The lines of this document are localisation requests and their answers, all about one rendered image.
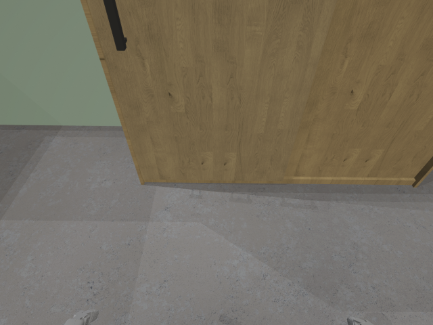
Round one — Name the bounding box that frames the robot left hand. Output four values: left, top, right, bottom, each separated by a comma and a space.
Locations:
63, 309, 99, 325

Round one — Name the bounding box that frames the wardrobe door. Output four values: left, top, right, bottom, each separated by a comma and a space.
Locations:
284, 0, 433, 177
87, 0, 337, 181

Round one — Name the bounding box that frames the handle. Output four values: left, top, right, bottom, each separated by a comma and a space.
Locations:
104, 0, 127, 51

